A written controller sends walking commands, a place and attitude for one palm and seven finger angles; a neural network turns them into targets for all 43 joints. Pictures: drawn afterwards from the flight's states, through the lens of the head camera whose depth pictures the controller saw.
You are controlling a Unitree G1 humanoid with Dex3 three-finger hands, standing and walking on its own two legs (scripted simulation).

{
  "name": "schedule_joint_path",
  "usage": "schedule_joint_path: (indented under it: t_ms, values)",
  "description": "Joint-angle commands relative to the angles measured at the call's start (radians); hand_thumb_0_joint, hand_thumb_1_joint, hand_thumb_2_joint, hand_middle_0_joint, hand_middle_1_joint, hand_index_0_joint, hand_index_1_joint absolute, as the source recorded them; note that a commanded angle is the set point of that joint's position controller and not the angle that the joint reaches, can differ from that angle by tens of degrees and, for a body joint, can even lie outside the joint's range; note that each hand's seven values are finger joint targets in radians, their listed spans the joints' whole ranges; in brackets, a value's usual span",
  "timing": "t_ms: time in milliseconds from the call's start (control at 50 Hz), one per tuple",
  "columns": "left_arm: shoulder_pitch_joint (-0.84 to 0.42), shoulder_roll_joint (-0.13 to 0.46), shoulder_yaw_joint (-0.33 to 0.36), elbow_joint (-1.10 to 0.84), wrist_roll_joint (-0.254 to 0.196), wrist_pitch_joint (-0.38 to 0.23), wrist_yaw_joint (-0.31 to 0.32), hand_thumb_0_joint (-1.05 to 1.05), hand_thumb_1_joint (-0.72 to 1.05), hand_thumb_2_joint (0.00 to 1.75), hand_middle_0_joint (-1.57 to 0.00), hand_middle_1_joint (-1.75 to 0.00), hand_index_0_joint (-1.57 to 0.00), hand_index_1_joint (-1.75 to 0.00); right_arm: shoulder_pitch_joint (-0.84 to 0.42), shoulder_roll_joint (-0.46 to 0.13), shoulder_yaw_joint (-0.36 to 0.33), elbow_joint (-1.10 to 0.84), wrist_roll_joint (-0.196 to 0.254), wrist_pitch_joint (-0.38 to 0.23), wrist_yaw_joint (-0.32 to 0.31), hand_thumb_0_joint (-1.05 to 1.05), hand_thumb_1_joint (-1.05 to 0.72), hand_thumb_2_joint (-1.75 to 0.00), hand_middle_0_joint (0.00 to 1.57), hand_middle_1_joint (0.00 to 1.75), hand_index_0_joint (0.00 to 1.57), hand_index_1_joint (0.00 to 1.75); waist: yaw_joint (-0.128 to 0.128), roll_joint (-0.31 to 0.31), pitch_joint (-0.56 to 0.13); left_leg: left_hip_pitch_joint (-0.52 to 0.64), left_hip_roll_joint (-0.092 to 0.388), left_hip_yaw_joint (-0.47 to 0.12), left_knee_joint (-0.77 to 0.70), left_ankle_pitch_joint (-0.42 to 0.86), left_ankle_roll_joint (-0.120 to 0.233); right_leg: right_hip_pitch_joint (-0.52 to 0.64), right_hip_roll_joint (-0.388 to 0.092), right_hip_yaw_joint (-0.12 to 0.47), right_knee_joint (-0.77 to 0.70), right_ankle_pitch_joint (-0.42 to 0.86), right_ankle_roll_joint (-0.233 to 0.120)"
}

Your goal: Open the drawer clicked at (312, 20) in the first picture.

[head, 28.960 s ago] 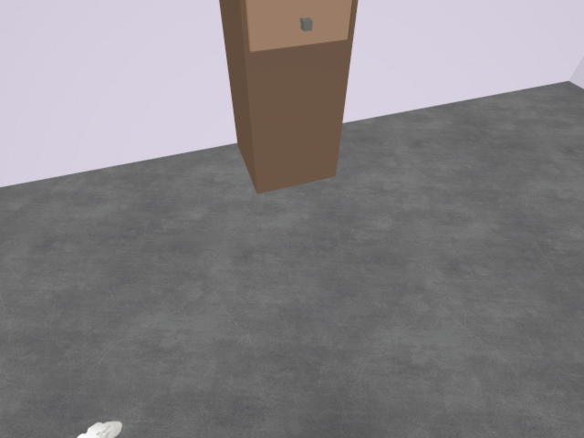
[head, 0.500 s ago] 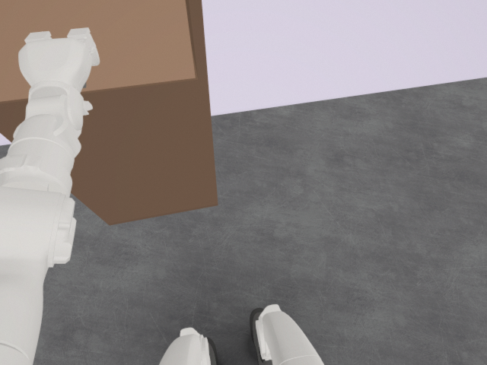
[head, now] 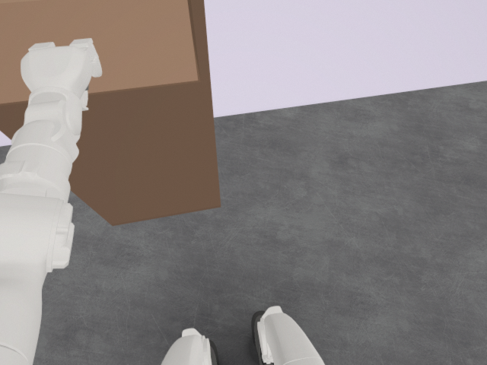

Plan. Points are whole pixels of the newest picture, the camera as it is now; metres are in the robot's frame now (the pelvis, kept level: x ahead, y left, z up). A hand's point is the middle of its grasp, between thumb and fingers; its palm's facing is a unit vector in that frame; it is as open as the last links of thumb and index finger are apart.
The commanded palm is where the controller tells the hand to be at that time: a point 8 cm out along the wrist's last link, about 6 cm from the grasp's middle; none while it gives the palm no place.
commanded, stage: pull the drawer open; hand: left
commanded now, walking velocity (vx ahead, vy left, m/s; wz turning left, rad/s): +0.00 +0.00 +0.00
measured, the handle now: (74, 68) +0.59 +0.20 +0.09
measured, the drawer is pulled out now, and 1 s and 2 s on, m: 0.00 0.00 0.00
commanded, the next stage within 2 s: none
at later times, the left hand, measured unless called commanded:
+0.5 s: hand (77, 96) +0.55 +0.20 +0.07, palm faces +0.00 -0.03 -1.00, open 6.4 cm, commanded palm +0.55 +0.22 +0.10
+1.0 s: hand (75, 96) +0.55 +0.21 +0.07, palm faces -0.03 +0.00 -1.00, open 6.4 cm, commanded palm +0.55 +0.21 +0.10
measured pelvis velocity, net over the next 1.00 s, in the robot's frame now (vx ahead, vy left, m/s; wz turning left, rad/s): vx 0.02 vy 0.00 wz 0.00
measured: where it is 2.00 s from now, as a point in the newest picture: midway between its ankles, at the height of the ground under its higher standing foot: outside the picture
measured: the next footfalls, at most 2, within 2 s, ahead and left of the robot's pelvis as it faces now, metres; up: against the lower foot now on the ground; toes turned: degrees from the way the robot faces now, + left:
none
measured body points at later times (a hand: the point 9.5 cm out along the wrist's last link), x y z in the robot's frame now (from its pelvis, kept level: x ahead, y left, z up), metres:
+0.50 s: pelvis +0.06 +0.01 +0.03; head +0.16 -0.01 +0.47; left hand +0.55 +0.20 +0.12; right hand +0.08 -0.27 -0.11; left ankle +0.02 +0.09 -0.68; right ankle +0.08 -0.11 -0.68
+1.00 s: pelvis +0.02 +0.00 +0.02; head +0.14 -0.01 +0.45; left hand +0.55 +0.20 +0.12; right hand +0.01 -0.28 -0.11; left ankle +0.02 +0.09 -0.68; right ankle +0.08 -0.11 -0.68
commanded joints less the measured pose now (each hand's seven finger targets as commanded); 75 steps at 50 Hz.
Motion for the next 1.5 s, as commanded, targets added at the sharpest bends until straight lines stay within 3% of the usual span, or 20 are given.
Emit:
schedule_joint_path:
  t_ms: [0,220,260,320,380,420,480,500,540,580,620,680,760,920,960,980,1220,1320,1340,1480]
  values:
    - [-0.367,0.268,0.031,-0.161,-0.019,0.037,0.022,0.00,0.90,0.90,-0.40,-1.35,-0.40,-1.35,0.175,-0.167,-0.067,-0.044,0.005,-0.011,-0.002,0.00,-0.90,-0.90,0.20,0.30,0.20,0.30,-0.006,-0.011,-0.437,0.168,-0.005,-0.050,-0.174,0.015,0.000,0.387,0.012,0.045,-0.141,-0.066,0.009]
    - [-0.059,0.262,0.091,-0.239,-0.061,0.008,-0.002,0.00,0.90,0.90,-0.40,-1.35,-0.40,-1.35,0.123,-0.155,-0.078,-0.055,0.015,0.024,0.005,0.00,-0.90,-0.90,0.20,0.30,0.20,0.30,0.090,-0.088,-0.428,0.188,-0.007,-0.013,-0.217,0.116,-0.007,0.583,0.004,0.079,-0.178,0.082,0.006]
    - [-0.004,0.219,0.073,-0.258,-0.056,0.003,0.002,0.00,0.90,0.90,-0.40,-1.35,-0.40,-1.35,0.118,-0.151,-0.082,-0.057,0.015,0.027,0.009,0.00,-0.90,-0.90,0.20,0.30,0.20,0.30,0.105,-0.079,-0.397,0.210,-0.006,-0.011,-0.232,0.160,-0.009,0.582,0.008,0.067,-0.177,0.122,0.002]
    - [0.061,0.212,0.098,-0.316,-0.044,-0.006,0.018,0.00,0.90,0.90,-0.40,-1.35,-0.40,-1.35,0.102,-0.148,-0.096,-0.056,0.011,0.040,0.018,0.00,-0.90,-0.90,0.20,0.30,0.20,0.30,0.128,-0.081,-0.429,0.271,-0.004,-0.005,-0.232,0.264,-0.009,0.606,0.016,0.057,-0.172,0.210,-0.002]
    - [0.123,0.132,0.058,-0.338,-0.031,0.007,0.035,0.00,0.90,0.90,-0.40,-1.35,-0.40,-1.35,0.093,-0.138,-0.104,-0.056,0.011,0.046,0.026,0.00,-0.90,-0.90,0.20,0.30,0.20,0.30,0.135,-0.070,-0.398,0.327,0.001,-0.006,-0.240,0.348,-0.014,0.577,0.023,0.034,-0.169,0.252,-0.006]
    - [0.129,0.143,0.084,-0.377,-0.036,0.015,0.047,0.00,0.90,0.90,-0.40,-1.35,-0.40,-1.35,0.086,-0.140,-0.112,-0.054,0.008,0.055,0.034,0.00,-0.90,-0.90,0.20,0.30,0.20,0.30,0.144,-0.065,-0.420,0.365,0.004,-0.007,-0.238,0.421,-0.015,0.595,0.026,0.035,-0.166,0.304,-0.009]
    - [-0.178,0.173,0.034,-0.318,-0.002,0.054,0.079,0.00,0.90,0.90,-0.40,-1.35,-0.40,-1.35,0.117,-0.151,-0.107,-0.009,0.004,0.055,0.026,0.00,-0.90,-0.90,0.20,0.30,0.20,0.30,0.036,-0.076,-0.302,0.333,0.003,-0.025,-0.226,0.372,-0.015,0.474,0.023,0.023,-0.174,0.253,0.000]
    - [-0.229,0.199,0.049,-0.305,0.003,0.067,0.089,0.00,0.90,0.90,-0.40,-1.35,-0.40,-1.35,0.127,-0.155,-0.109,-0.002,0.002,0.051,0.025,0.00,-0.90,-0.90,0.20,0.30,0.20,0.30,0.026,-0.069,-0.313,0.338,0.002,-0.028,-0.219,0.375,-0.015,0.461,0.023,0.025,-0.170,0.247,0.000]
    - [-0.209,0.224,0.069,-0.250,0.006,0.095,0.096,0.00,0.90,0.90,-0.40,-1.35,-0.40,-1.35,0.127,-0.156,-0.105,0.007,-0.007,0.058,0.023,0.00,-0.90,-0.90,0.20,0.30,0.20,0.30,0.037,-0.061,-0.350,0.349,-0.004,-0.027,-0.210,0.407,-0.016,0.476,0.020,0.028,-0.158,0.267,-0.003]
    - [-0.252,0.173,0.034,-0.262,-0.008,0.106,0.094,0.00,0.90,0.90,-0.40,-1.35,-0.40,-1.35,0.130,-0.145,-0.102,-0.001,-0.009,0.059,0.024,0.00,-0.90,-0.90,0.20,0.30,0.20,0.30,0.028,-0.030,-0.388,0.374,-0.009,-0.028,-0.205,0.427,-0.021,0.479,0.020,0.024,-0.154,0.281,-0.003]
    - [-0.274,0.159,0.028,-0.240,-0.022,0.109,0.084,0.00,0.90,0.90,-0.40,-1.35,-0.40,-1.35,0.129,-0.145,-0.102,0.000,-0.009,0.063,0.025,0.00,-0.90,-0.90,0.20,0.30,0.20,0.30,0.015,-0.067,-0.393,0.368,-0.009,-0.031,-0.205,0.406,-0.019,0.490,0.020,0.024,-0.160,0.277,-0.001]
    - [-0.290,0.151,0.008,-0.221,-0.024,0.106,0.066,0.00,0.90,0.90,-0.40,-1.35,-0.40,-1.35,0.117,-0.142,-0.094,-0.012,-0.006,0.064,0.020,0.00,-0.90,-0.90,0.20,0.30,0.20,0.30,0.014,-0.051,-0.405,0.353,-0.014,-0.031,-0.208,0.344,-0.016,0.491,0.017,0.029,-0.161,0.232,0.004]
    - [-0.301,0.224,0.047,-0.203,-0.029,0.078,0.047,0.00,0.90,0.90,-0.40,-1.35,-0.40,-1.35,0.114,-0.149,-0.083,-0.020,-0.004,0.057,0.015,0.00,-0.90,-0.90,0.20,0.30,0.20,0.30,0.018,-0.051,-0.397,0.294,-0.016,-0.029,-0.208,0.247,-0.009,0.507,0.012,0.044,-0.166,0.172,0.008]
    - [-0.356,0.238,0.035,-0.196,-0.009,0.024,0.048,0.00,0.90,0.90,-0.40,-1.35,-0.40,-1.35,0.131,-0.155,-0.081,-0.030,-0.006,0.027,0.010,0.00,-0.90,-0.90,0.20,0.30,0.20,0.30,0.000,-0.008,-0.394,0.230,-0.013,-0.035,-0.199,0.108,-0.005,0.443,0.012,0.050,-0.168,0.025,0.004]
    - [-0.346,0.280,0.055,-0.169,-0.005,0.025,0.052,0.00,0.90,0.90,-0.40,-1.35,-0.40,-1.35,0.142,-0.163,-0.077,-0.022,-0.004,0.023,0.010,0.00,-0.90,-0.90,0.20,0.30,0.20,0.30,0.004,-0.021,-0.388,0.193,-0.013,-0.039,-0.195,0.078,-0.004,0.438,0.011,0.053,-0.162,-0.001,0.005]
    - [-0.368,0.248,0.028,-0.179,0.000,0.020,0.054,0.00,0.90,0.90,-0.40,-1.35,-0.40,-1.35,0.146,-0.159,-0.080,-0.026,-0.005,0.016,0.009,0.00,-0.90,-0.90,0.20,0.30,0.20,0.30,-0.005,-0.012,-0.392,0.198,-0.012,-0.039,-0.198,0.066,-0.004,0.427,0.011,0.051,-0.164,-0.018,0.005]
    - [-0.410,0.269,0.034,-0.123,-0.013,0.023,0.055,0.00,0.90,0.90,-0.40,-1.35,-0.40,-1.35,0.182,-0.178,-0.080,0.002,-0.001,-0.012,0.012,0.00,-0.90,-0.90,0.20,0.30,0.20,0.30,-0.025,-0.036,-0.390,0.154,-0.005,-0.050,-0.205,-0.032,0.002,0.388,0.011,0.055,-0.170,-0.103,0.005]
    - [-0.398,0.316,0.060,-0.125,-0.013,0.028,0.045,0.00,0.90,0.90,-0.40,-1.35,-0.40,-1.35,0.178,-0.182,-0.074,-0.003,0.000,-0.012,0.009,0.00,-0.90,-0.90,0.20,0.30,0.20,0.30,-0.011,-0.025,-0.403,0.149,-0.005,-0.049,-0.202,-0.023,0.002,0.395,0.010,0.053,-0.160,-0.095,0.006]
    - [-0.380,0.280,0.033,-0.117,-0.011,0.028,0.043,0.00,0.90,0.90,-0.40,-1.35,-0.40,-1.35,0.180,-0.175,-0.073,-0.010,0.000,-0.014,0.008,0.00,-0.90,-0.90,0.20,0.30,0.20,0.30,-0.010,-0.020,-0.398,0.154,-0.006,-0.049,-0.205,-0.016,0.001,0.393,0.009,0.049,-0.159,-0.092,0.006]
    - [-0.243,0.251,0.042,-0.144,-0.025,0.028,0.021,0.00,0.90,0.90,-0.40,-1.35,-0.40,-1.35,0.152,-0.168,-0.074,-0.034,0.005,-0.003,0.010,0.00,-0.90,-0.90,0.20,0.30,0.20,0.30,0.033,-0.036,-0.395,0.186,-0.002,-0.040,-0.210,0.039,-0.003,0.427,0.012,0.045,-0.157,-0.046,0.004]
